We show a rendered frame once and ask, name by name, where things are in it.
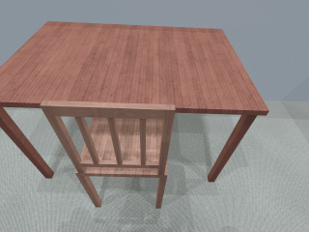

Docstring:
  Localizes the chair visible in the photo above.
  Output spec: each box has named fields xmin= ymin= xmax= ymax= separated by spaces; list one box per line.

xmin=40 ymin=101 xmax=176 ymax=209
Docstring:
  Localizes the table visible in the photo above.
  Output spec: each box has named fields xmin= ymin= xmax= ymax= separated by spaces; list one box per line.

xmin=0 ymin=21 xmax=269 ymax=183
